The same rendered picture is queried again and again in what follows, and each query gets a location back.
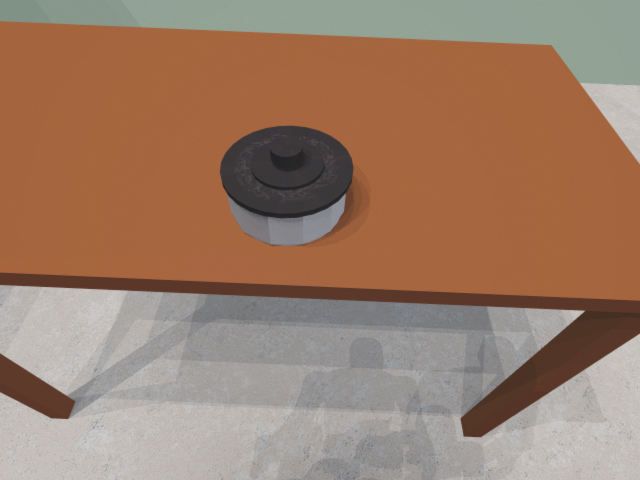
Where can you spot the knob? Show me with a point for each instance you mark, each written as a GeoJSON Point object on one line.
{"type": "Point", "coordinates": [286, 152]}

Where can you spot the pot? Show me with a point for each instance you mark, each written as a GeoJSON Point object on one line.
{"type": "Point", "coordinates": [287, 231]}

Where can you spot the lid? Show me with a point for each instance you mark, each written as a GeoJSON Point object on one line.
{"type": "Point", "coordinates": [252, 180]}

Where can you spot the table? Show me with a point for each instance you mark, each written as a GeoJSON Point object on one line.
{"type": "Point", "coordinates": [483, 175]}

